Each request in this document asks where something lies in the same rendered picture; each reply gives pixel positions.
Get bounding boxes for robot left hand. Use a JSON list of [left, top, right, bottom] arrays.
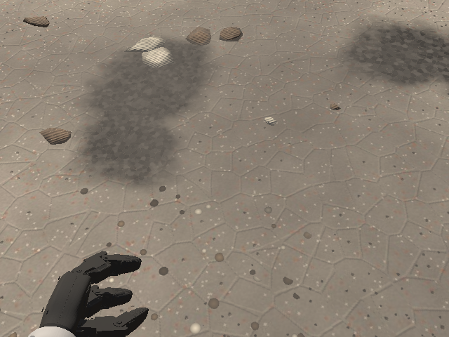
[[39, 251, 149, 337]]

